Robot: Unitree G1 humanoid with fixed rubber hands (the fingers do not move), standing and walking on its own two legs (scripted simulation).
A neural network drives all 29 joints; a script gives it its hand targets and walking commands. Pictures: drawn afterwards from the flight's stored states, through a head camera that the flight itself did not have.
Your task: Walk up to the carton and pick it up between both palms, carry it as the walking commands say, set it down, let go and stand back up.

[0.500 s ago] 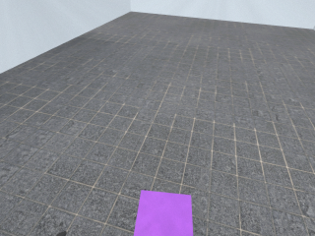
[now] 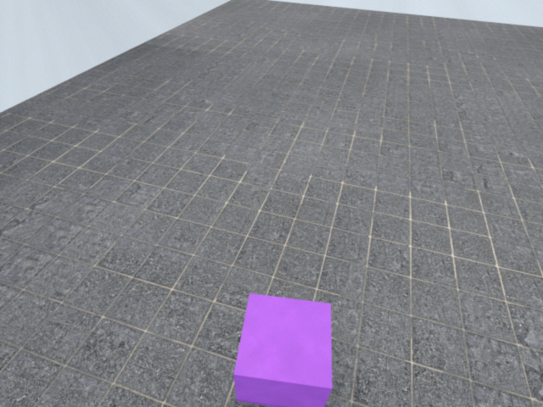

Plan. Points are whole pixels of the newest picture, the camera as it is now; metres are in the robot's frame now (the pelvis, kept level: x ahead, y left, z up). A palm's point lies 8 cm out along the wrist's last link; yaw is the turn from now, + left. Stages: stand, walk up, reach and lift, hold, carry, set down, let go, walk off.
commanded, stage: stand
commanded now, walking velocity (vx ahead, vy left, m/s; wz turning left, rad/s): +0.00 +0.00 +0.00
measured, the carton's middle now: (284, 351) +0.50 -0.04 -0.66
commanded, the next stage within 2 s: none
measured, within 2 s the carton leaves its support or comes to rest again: neither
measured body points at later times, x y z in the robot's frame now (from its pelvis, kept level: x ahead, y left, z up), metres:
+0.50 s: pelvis -0.01 +0.00 +0.00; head -0.05 +0.01 +0.45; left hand +0.03 +0.29 -0.14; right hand +0.02 -0.29 -0.13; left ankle +0.04 +0.13 -0.73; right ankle +0.05 -0.11 -0.73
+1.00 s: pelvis +0.01 +0.00 +0.00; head -0.02 +0.01 +0.45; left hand +0.06 +0.29 -0.14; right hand +0.07 -0.29 -0.13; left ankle +0.04 +0.14 -0.73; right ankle +0.05 -0.11 -0.73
